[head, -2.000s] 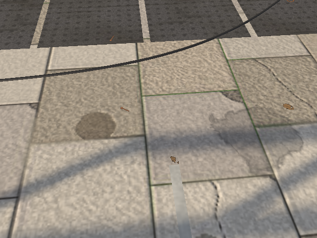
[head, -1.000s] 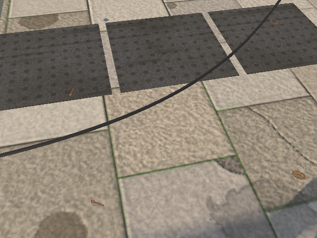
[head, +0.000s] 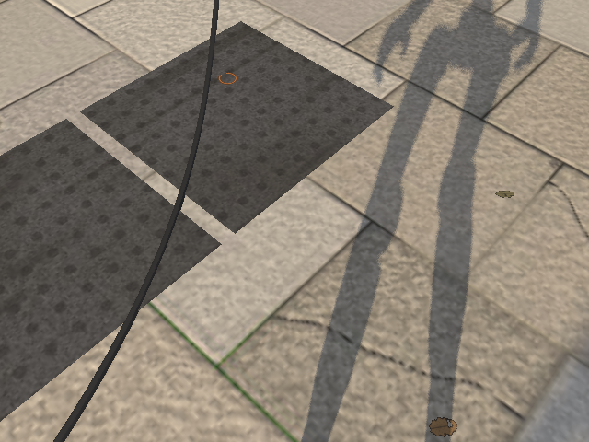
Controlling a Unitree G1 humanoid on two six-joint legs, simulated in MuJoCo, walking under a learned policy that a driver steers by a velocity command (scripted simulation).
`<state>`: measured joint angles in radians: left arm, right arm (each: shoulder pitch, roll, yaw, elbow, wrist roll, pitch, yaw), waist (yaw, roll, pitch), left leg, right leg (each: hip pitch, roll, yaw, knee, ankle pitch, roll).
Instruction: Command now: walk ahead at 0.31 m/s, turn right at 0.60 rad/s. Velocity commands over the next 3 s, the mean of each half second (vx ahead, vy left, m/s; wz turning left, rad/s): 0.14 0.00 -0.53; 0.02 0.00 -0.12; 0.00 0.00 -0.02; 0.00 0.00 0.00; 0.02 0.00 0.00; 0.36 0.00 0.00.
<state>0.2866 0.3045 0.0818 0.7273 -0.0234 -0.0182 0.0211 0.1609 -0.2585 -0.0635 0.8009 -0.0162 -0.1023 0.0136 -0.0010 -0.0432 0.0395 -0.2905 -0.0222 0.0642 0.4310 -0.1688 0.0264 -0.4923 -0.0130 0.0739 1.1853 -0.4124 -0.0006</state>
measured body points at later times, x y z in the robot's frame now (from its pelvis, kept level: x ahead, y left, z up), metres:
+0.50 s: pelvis +0.14 -0.04 +0.00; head +0.18 -0.07 +0.44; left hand +0.37 +0.19 -0.08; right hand +0.22 -0.35 -0.12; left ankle +0.17 +0.11 -0.67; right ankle +0.19 -0.14 -0.74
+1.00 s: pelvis +0.20 -0.01 +0.00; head +0.21 -0.01 +0.45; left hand +0.39 +0.20 -0.12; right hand +0.24 -0.28 -0.13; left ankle +0.21 +0.11 -0.74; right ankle +0.19 -0.14 -0.74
